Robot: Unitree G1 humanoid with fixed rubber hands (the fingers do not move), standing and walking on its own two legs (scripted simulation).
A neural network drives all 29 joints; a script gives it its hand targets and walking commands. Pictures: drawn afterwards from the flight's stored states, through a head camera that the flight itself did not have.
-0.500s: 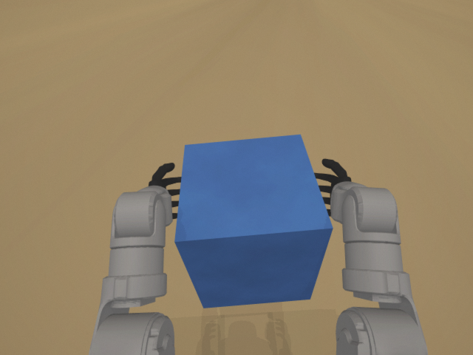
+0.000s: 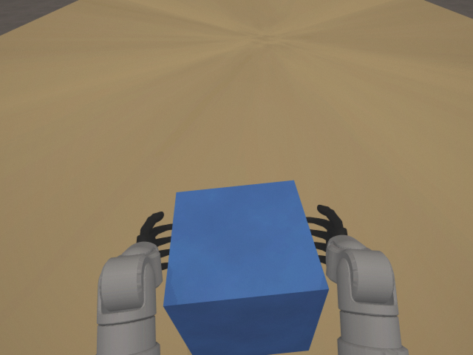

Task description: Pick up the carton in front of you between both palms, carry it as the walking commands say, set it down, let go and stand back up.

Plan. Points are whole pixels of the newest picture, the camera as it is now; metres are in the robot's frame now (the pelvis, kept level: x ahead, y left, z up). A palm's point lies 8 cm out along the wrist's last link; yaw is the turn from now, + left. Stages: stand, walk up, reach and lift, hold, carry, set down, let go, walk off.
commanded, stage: carry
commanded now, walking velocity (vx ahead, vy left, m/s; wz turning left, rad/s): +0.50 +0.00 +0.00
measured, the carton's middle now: (244, 273) +0.28 +0.00 +0.01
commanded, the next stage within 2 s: none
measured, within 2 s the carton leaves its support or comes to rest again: neither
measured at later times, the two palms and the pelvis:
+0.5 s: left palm (186, 148) +0.56 +0.12 +0.08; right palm (307, 144) +0.58 -0.18 +0.08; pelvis +0.31 -0.04 +0.00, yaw +4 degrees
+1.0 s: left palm (183, 100) +0.80 +0.16 +0.09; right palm (281, 96) +0.81 -0.14 +0.10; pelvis +0.53 +0.00 +0.01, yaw +1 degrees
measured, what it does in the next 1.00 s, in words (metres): walks ahead: right foot, then left foot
